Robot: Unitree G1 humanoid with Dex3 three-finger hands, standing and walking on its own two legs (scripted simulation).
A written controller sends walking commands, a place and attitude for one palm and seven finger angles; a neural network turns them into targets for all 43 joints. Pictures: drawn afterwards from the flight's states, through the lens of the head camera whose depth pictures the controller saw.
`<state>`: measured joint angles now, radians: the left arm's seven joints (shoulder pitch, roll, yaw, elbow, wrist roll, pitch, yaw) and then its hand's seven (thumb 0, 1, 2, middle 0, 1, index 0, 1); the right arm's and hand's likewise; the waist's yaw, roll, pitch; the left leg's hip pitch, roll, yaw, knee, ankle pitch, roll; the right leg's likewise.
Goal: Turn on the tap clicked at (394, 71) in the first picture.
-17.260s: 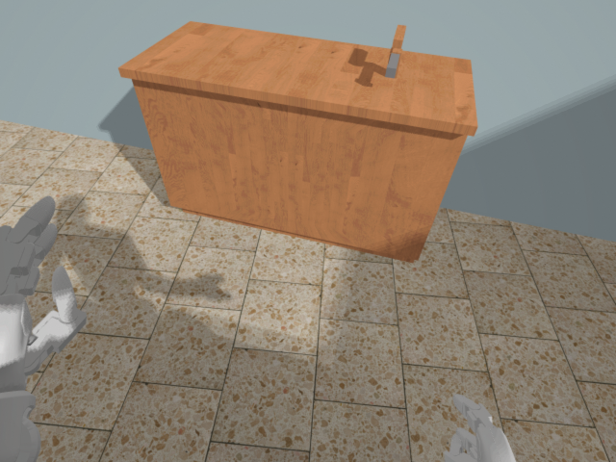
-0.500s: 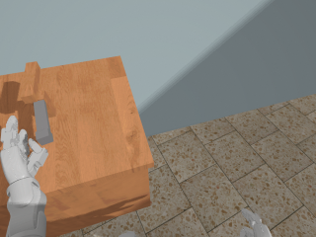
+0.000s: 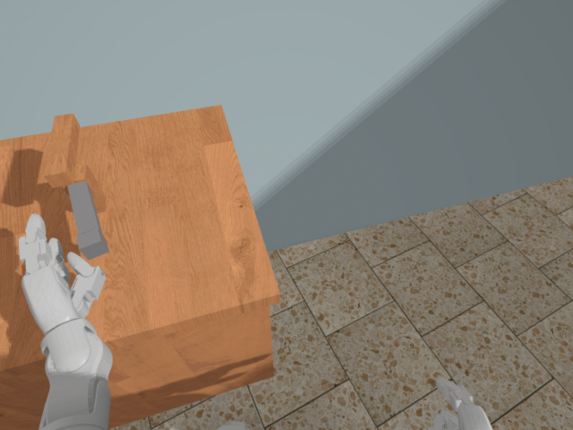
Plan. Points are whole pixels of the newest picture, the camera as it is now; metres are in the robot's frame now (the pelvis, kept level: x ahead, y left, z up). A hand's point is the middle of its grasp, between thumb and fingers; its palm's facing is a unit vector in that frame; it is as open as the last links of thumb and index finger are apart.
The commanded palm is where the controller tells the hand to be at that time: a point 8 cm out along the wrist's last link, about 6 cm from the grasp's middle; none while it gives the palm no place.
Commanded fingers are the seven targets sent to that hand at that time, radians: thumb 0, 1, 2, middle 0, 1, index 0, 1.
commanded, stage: push the lever round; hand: left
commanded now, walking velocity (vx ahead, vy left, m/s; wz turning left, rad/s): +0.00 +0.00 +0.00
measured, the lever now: (93, 244) +0.34 +0.29 +0.07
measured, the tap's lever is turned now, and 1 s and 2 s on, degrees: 12 40 69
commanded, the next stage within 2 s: none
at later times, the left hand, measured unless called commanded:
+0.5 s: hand (131, 259) +0.32 +0.24 +0.06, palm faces +0.71 -0.70 -0.07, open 7.5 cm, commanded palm +0.28 +0.26 +0.06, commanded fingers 0.00 0.90 0.90 -0.15 -0.15 -0.15 -0.15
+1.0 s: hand (161, 241) +0.35 +0.21 +0.06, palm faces +0.77 -0.63 -0.08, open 7.5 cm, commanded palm +0.31 +0.22 +0.06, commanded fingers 0.00 0.90 0.90 -0.15 -0.15 -0.15 -0.15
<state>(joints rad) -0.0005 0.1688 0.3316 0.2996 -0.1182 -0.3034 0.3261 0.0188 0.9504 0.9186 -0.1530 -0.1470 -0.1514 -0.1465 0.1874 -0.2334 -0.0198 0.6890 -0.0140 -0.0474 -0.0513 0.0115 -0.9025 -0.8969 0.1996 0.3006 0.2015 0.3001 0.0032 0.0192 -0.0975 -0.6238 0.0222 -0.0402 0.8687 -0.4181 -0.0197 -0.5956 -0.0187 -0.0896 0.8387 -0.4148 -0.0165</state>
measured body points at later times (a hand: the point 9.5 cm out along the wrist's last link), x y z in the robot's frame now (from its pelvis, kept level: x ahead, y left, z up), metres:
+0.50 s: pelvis -0.01 +0.00 +0.00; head +0.03 +0.00 +0.45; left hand +0.28 +0.27 +0.06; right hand +0.16 -0.24 -0.11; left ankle +0.01 +0.13 -0.70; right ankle +0.00 -0.11 -0.70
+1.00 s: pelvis -0.01 +0.00 +0.00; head +0.03 +0.00 +0.45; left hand +0.31 +0.23 +0.06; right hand +0.15 -0.24 -0.11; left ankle +0.01 +0.13 -0.70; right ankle +0.00 -0.11 -0.70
